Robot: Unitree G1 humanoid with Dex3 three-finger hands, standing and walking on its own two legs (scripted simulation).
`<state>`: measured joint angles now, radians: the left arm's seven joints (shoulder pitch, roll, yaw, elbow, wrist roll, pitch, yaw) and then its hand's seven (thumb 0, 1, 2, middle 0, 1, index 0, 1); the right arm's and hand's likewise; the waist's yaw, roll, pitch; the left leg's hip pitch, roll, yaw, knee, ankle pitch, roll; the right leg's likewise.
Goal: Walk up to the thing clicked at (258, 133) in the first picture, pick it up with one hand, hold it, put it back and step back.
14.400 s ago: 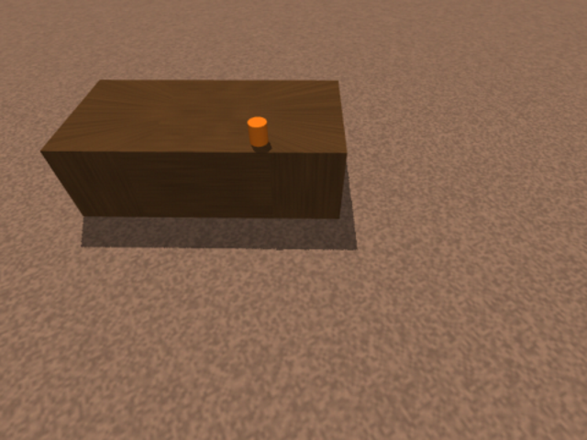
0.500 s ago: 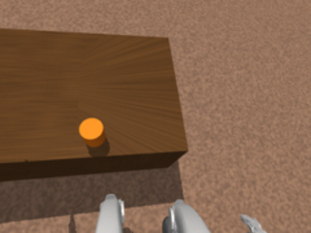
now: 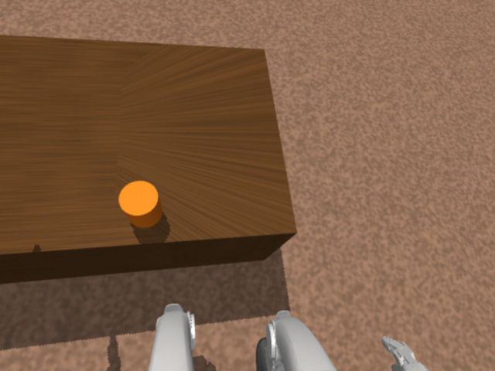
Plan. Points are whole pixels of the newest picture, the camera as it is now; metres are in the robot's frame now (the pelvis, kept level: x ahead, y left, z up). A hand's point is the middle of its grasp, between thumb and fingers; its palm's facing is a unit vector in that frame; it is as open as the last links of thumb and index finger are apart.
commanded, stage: approach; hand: left
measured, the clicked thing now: (142, 205) +0.45 +0.20 -0.23
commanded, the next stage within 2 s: close in in 0.44 s
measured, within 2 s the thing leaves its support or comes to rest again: neither
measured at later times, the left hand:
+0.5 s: hand (81, 196) +0.44 +0.30 -0.16, palm faces +0.03 -1.00 +0.05, open 17.7 cm
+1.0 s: hand (133, 194) +0.47 +0.21 -0.20, palm faces +0.11 -0.99 +0.02, open 17.7 cm
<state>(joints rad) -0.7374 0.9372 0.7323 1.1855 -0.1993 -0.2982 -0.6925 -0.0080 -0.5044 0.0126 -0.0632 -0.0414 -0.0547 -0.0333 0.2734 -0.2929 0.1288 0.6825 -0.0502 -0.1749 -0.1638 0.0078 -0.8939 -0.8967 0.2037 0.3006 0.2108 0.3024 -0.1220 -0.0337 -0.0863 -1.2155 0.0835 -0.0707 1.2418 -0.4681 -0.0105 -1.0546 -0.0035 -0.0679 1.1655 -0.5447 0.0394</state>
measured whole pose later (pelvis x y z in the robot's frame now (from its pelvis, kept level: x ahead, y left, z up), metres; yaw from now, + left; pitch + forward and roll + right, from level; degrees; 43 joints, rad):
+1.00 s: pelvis -0.07 -0.02 -0.23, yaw -5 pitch +34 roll -5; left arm -0.89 0.59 0.56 1.07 -0.10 -0.45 -0.29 -0.01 -0.61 0.02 -0.04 -0.09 -0.06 -0.06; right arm 0.18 -0.26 0.08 0.68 -0.09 -0.02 0.01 0.01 -0.92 -0.90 0.20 0.30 0.21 0.30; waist -0.15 0.01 -0.13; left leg -2.05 0.10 -0.13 2.02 -0.58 -0.04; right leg -1.91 0.03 -0.04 2.03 -0.71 0.03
